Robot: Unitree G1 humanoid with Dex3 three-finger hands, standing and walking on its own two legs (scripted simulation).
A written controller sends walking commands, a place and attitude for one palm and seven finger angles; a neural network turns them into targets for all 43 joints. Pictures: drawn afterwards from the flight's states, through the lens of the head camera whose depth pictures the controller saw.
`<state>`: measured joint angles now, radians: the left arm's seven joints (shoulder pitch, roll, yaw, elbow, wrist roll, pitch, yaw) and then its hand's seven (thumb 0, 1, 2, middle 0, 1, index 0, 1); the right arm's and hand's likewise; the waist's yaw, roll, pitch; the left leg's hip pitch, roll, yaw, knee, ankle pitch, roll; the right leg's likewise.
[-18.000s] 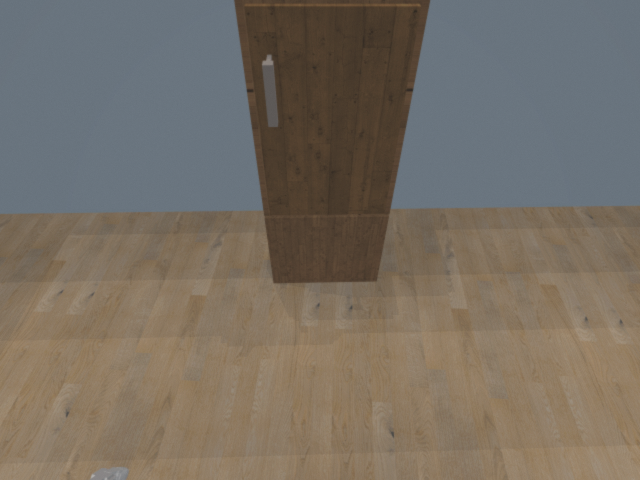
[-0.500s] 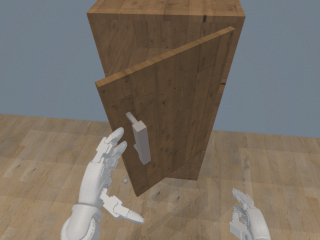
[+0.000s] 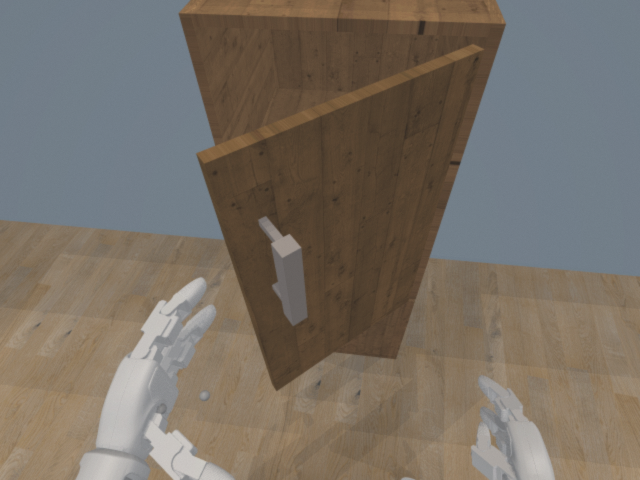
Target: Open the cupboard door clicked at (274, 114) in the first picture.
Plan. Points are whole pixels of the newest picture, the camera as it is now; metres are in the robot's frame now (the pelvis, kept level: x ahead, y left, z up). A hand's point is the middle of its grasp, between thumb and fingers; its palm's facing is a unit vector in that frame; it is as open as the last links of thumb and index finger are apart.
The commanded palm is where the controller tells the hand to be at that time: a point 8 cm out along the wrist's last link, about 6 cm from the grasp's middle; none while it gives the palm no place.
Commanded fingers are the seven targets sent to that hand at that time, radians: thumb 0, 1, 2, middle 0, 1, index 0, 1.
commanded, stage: draw the hand back to the body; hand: left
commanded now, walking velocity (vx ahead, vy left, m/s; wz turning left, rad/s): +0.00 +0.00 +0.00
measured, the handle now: (282, 272) +0.34 +0.08 +0.09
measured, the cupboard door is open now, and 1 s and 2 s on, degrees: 42 42 42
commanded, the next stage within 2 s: step back with the hand held close in 1.62 s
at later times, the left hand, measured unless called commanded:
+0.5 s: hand (159, 375) +0.19 +0.17 +0.13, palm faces -0.02 -1.00 -0.09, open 16.3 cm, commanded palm +0.16 +0.23 +0.14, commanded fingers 0.00 -0.36 0.36 -0.16 -0.30 -0.16 -0.30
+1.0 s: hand (68, 332) +0.21 +0.24 +0.17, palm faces +0.36 -0.84 -0.40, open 12.0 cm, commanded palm +0.16 +0.28 +0.19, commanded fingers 0.00 0.51 0.74 -0.19 -0.30 -0.19 -0.30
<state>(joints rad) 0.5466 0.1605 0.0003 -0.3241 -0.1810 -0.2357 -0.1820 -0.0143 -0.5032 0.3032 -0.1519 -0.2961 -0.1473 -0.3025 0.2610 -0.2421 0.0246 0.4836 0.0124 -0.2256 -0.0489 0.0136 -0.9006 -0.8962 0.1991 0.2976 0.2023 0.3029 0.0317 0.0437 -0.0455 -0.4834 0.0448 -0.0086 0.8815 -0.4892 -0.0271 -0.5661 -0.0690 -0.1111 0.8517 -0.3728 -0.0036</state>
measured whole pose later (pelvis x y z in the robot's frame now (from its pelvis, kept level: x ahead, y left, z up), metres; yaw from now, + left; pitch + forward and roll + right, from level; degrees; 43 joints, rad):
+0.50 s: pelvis +0.01 +0.01 +0.01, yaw +0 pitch +2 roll -1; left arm 0.53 0.22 0.10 -0.42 -0.22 -0.09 -0.21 -0.01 -0.50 0.31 -0.15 -0.30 -0.15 -0.30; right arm 0.25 -0.23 0.06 0.52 0.03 -0.25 -0.06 0.01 -0.90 -0.90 0.20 0.30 0.20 0.30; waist 0.05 0.06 -0.05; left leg -0.37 0.04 0.00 0.79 -0.46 -0.02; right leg -0.44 -0.07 -0.11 0.75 -0.34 0.01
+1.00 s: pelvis +0.02 +0.01 +0.04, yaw -1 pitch -5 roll -1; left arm 0.51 0.30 0.21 -0.41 0.00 -0.09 0.12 0.00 0.18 0.59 -0.18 -0.30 -0.18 -0.30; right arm 0.20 -0.21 0.04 0.64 -0.02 -0.18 -0.09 0.01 -0.90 -0.90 0.20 0.30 0.20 0.30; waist 0.08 0.06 0.05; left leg -0.05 0.04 0.03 0.45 -0.32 -0.01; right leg -0.15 -0.05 -0.09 0.44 -0.21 0.01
